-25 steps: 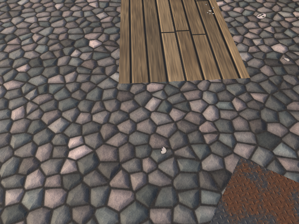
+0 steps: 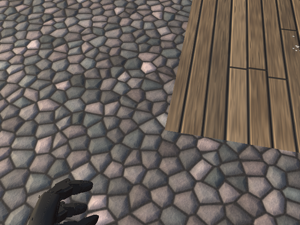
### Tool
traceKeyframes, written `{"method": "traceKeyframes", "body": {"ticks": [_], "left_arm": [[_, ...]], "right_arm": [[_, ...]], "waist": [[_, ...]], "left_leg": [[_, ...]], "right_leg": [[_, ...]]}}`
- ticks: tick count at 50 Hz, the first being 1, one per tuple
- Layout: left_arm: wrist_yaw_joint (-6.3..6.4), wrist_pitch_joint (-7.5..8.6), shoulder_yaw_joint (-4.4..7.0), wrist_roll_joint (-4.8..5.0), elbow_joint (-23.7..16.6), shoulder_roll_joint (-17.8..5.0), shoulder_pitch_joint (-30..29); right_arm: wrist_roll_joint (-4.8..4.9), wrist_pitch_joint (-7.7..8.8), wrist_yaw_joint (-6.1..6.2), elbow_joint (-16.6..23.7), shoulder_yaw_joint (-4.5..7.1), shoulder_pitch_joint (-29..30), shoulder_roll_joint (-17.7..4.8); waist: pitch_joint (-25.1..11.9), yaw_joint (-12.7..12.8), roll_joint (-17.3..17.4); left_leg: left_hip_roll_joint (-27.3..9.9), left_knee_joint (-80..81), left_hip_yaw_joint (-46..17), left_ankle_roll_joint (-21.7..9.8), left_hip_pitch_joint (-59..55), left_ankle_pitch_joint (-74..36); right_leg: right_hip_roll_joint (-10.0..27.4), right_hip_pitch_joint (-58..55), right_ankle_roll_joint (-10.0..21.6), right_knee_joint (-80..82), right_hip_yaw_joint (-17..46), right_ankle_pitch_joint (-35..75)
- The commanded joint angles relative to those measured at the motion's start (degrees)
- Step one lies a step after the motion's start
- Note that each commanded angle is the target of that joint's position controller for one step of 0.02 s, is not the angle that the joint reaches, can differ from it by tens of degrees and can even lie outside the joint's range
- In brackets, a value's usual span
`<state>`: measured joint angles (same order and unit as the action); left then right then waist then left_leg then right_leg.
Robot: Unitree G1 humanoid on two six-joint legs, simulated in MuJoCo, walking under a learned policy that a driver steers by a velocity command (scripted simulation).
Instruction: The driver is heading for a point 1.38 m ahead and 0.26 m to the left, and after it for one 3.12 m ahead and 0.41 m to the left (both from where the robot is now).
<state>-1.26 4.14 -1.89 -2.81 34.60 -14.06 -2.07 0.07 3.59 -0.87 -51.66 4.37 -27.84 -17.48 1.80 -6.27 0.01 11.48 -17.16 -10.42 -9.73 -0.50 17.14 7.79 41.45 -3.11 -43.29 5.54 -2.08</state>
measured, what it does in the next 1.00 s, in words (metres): walks ahead, turning left: right foot, then left foot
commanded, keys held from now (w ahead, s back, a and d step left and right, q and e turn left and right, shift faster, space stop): w+q+shift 0.52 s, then w+e+shift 0.48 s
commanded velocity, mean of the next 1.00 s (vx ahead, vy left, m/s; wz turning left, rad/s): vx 1.00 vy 0.00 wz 0.43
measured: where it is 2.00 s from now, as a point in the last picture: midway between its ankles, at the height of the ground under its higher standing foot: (70, 68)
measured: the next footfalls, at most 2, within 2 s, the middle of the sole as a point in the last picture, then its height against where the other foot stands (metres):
right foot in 0.12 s outside the picture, level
left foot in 0.58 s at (110, 188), level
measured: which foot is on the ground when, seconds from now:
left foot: down 0.00-0.12, up 0.14-0.56, down 0.58-1.00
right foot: up 0.00-0.10, down 0.12-0.58, up 0.60-1.00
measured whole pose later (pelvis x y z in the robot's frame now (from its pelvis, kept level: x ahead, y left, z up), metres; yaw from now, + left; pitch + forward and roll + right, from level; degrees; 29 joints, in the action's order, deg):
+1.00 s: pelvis +0.87 +0.21 -0.03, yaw +23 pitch +0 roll +1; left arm -3.8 1.6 0.8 -0.4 44.3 -15.9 7.3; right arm -1.5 5.7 1.9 -52.0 1.3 -24.9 -14.8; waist 3.0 -1.2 -1.6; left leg 5.5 -15.4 14.4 -1.6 -16.6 24.0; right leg -1.3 36.1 8.8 -37.4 -9.1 2.7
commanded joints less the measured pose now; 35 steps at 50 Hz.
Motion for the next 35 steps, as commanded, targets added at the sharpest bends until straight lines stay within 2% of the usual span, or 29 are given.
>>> {"method": "traceKeyframes", "body": {"ticks": [1,3,4,5,6,7,8,9,10,11,12,14,15,16,18,21,22,23,25,26,27,28,29,30,31,32,33,34,35], "left_arm": [[0.02,0.45,1.06,1.10,-4.8,-5.1,-4.9],[0.59,0.73,1.84,1.03,-4.4,-7.2,-1.9],[1.23,0.91,2.97,1.18,-2.9,-9.9,3.5],[2.03,1.20,4.26,1.48,-0.6,-12.4,13.5],[3.24,1.38,5.88,0.90,2.2,-15.8,26.4],[4.08,1.50,7.05,-1.50,3.8,-19.3,34.7],[3.19,1.00,7.88,-1.33,3.3,-21.6,28.0],[2.79,0.55,6.95,-0.83,1.5,-14.1,20.6],[2.59,0.35,5.97,-0.36,2.0,-10.0,17.9],[2.44,0.30,5.61,-0.69,3.4,-8.4,18.2],[2.56,0.64,5.25,-0.45,5.5,-7.7,20.2],[1.72,1.75,4.78,0.92,9.1,-5.5,23.0],[1.30,2.25,4.74,1.50,9.9,-5.2,23.3],[1.03,2.66,4.75,1.70,10.4,-5.2,23.1],[0.94,3.37,4.93,1.47,10.6,-6.3,20.9],[1.20,3.64,5.31,1.31,12.0,-8.4,22.5],[1.37,3.53,5.40,1.26,12.8,-9.0,24.4],[1.60,3.33,5.57,1.13,13.0,-10.1,25.6],[2.56,2.20,6.28,1.24,12.8,-13.5,27.7],[3.05,1.19,6.77,1.07,12.5,-15.3,27.0],[3.36,0.42,6.89,0.93,11.9,-16.5,25.6],[3.13,-0.03,6.52,0.74,11.0,-15.9,23.2],[2.16,-0.20,5.96,0.16,11.0,-11.7,24.6],[1.81,0.06,4.34,2.34,5.9,-6.6,31.9],[2.07,1.06,4.89,2.44,4.4,-11.2,22.6],[1.98,1.29,4.61,3.40,4.5,-10.3,20.8],[1.68,1.04,4.26,3.10,6.1,-9.4,21.2],[1.18,0.01,4.05,2.50,7.5,-8.1,22.6],[0.59,-1.45,3.96,1.91,9.4,-6.9,25.0]], "right_arm": [[0.46,1.05,0.00,4.1,2.76,1.3,-10.3],[0.31,0.89,0.59,4.7,3.11,2.6,-11.3],[-0.05,0.95,0.68,4.9,3.41,3.3,-12.8],[-0.39,1.11,0.47,5.5,3.81,6.0,-14.9],[-0.82,1.79,0.25,6.6,3.26,9.2,-12.8],[-0.21,2.24,0.57,9.0,0.63,8.6,-2.3],[1.90,1.71,0.60,12.4,-0.69,2.7,-2.1],[0.06,0.35,1.09,10.2,-0.25,8.0,-6.6],[-0.95,-0.28,0.36,10.4,0.01,11.5,-7.3],[-1.40,-0.91,-0.49,10.5,0.05,13.5,-6.7],[-2.15,-1.60,-1.47,11.7,-0.24,15.0,-5.1],[-2.22,-3.12,-2.59,14.1,-1.28,17.7,-2.0],[-2.22,-3.61,-2.96,15.5,-1.68,19.5,-1.4],[-2.30,-3.79,-3.29,17.0,-2.03,21.6,-1.3],[-2.04,-3.87,-3.88,19.3,-2.50,24.8,-1.7],[-1.90,-3.84,-4.94,21.3,-3.09,31.1,-2.3],[-1.93,-3.72,-5.23,21.5,-3.33,33.1,-2.1],[-1.90,-3.58,-5.26,21.4,-3.48,33.6,-1.9],[-1.80,-3.33,-4.73,19.8,-2.91,30.3,-3.6],[-1.74,-3.19,-4.18,18.3,-2.29,24.8,-5.0],[-2.31,-2.99,-3.55,15.2,-1.45,15.0,-6.5],[-2.63,-2.70,-2.34,10.5,0.07,2.2,-8.5],[-2.46,-2.98,-0.78,8.4,1.67,2.1,-11.7],[-3.35,-3.27,-0.15,11.7,2.38,7.4,-17.4],[-2.46,-3.55,0.49,12.6,2.53,4.6,-14.8],[-2.62,-2.77,1.19,10.8,2.12,7.1,-13.1],[-2.82,-1.58,1.31,9.8,1.29,8.7,-9.8],[-2.92,-0.23,1.45,9.4,0.56,10.7,-7.8],[-2.37,1.06,1.35,8.6,-0.30,11.1,-5.4]], "waist": [[1.7,0.5,2.6],[-1.0,2.3,3.1],[-5.2,4.9,3.1],[-10.5,11.2,3.1],[-16.6,17.8,2.3],[-23.0,17.6,-11.9],[-28.1,10.2,-25.9],[-17.0,10.7,-12.2],[-9.8,10.3,-5.7],[-6.4,9.8,-1.8],[-4.0,9.0,-3.0],[-1.1,7.5,-5.4],[-0.3,6.9,-5.2],[0.4,6.5,-5.1],[2.2,4.7,-5.3],[6.3,5.4,-2.5],[7.0,6.2,-1.6],[6.7,6.1,-2.0],[2.3,3.6,-4.9],[-1.0,0.2,-6.2],[-5.2,-4.6,-7.2],[-9.6,-9.6,-6.3],[-9.4,-6.1,2.6],[-19.0,2.8,13.7],[-20.6,-2.6,2.9],[-9.9,0.0,0.4],[-3.4,2.8,-4.4],[-1.1,5.5,-5.7],[1.4,7.7,-5.3]], "left_leg": [[-11.5,5.2,-11.7,-3.7,12.9,-31.2],[-11.9,-1.0,-12.5,-1.3,8.4,-39.6],[-11.8,-8.3,-12.5,0.1,6.6,-47.1],[-10.8,-20.1,-11.9,1.3,8.6,-48.3],[-8.6,-35.4,-9.9,2.1,16.8,-40.6],[-3.6,-55.2,-3.8,2.2,31.3,5.4],[-3.7,-65.1,1.0,2.7,41.7,11.5],[-9.2,-65.6,2.8,2.5,45.4,4.1],[-11.3,-62.4,4.6,3.1,44.9,-0.2],[-13.1,-60.6,5.1,3.7,43.5,-1.1],[-14.6,-59.6,5.1,3.9,43.1,-1.1],[-16.8,-58.6,5.8,4.1,44.6,-1.7],[-17.5,-58.0,6.3,4.2,46.0,-2.8],[-17.5,-56.5,7.2,4.3,46.1,-5.3],[-17.7,-51.0,8.5,4.4,45.2,-11.5],[-15.9,-36.5,14.8,2.9,41.0,-17.5],[-14.3,-32.5,17.9,1.8,38.9,-17.8],[-12.3,-29.5,20.1,0.7,35.6,-17.5],[-7.9,-27.2,22.9,-1.1,29.2,-13.9],[-6.2,-26.7,22.5,-2.1,23.1,-10.8],[-5.2,-25.5,19.3,-3.7,11.2,-8.4],[-5.6,-20.0,14.3,-5.7,-5.0,-8.4],[-12.3,-18.3,4.4,-6.5,-15.3,-2.8],[-30.3,-12.5,-25.6,-13.3,-28.7,-4.1],[-29.9,-2.5,-29.8,-12.2,-24.7,2.9],[-29.9,1.1,-23.1,-10.7,-15.0,2.5],[-28.3,2.9,-17.2,-8.5,-4.1,-0.3],[-26.4,4.2,-11.4,-6.6,3.7,-3.2],[-24.0,5.6,-5.4,-4.0,10.2,-8.3]], "right_leg": [[-5.8,-16.2,0.8,8.9,-6.1,8.7],[-7.8,-22.8,1.7,14.3,-5.0,5.6],[-9.4,-29.6,2.4,14.1,-4.8,1.1],[-8.9,-40.4,3.0,14.0,-4.5,-3.1],[-3.5,-54.8,4.2,10.8,-0.8,-11.6],[13.3,-68.3,6.3,14.3,18.3,-31.3],[21.7,-68.8,11.3,27.2,48.5,-41.0],[17.2,-59.2,10.9,29.1,40.3,-47.7],[14.4,-51.4,10.2,28.2,28.6,-37.7],[12.0,-46.0,9.4,28.6,20.6,-27.1],[10.4,-42.3,9.0,29.1,14.5,-21.0],[9.1,-39.3,7.5,30.7,6.3,-12.3],[9.1,-38.7,7.0,31.7,2.6,-7.8],[8.4,-37.3,6.6,32.8,-1.4,-3.0],[7.1,-34.6,6.0,35.1,-8.8,3.2],[4.3,-34.3,4.7,38.3,-17.6,11.5],[3.4,-36.0,3.8,37.9,-19.9,19.0],[3.4,-37.8,3.4,35.9,-21.6,31.7],[4.9,-44.1,2.5,26.9,-22.3,56.9],[6.2,-44.9,2.6,18.5,-22.0,63.9],[7.9,-41.2,3.9,7.3,-20.4,65.6],[7.5,-32.8,5.4,-8.3,-19.4,57.0],[-0.6,-18.6,5.4,-30.3,-18.8,1.0],[-5.7,-0.4,4.2,-50.1,-11.7,-28.4],[-5.4,3.8,4.9,-50.7,-4.1,-20.6],[-3.6,5.9,5.2,-47.5,-4.3,-16.9],[-1.7,2.4,5.4,-42.4,-3.2,-15.3],[-0.4,-2.1,5.4,-38.9,-1.5,-14.7],[0.7,-6.8,5.2,-35.1,-0.3,-13.6]]}}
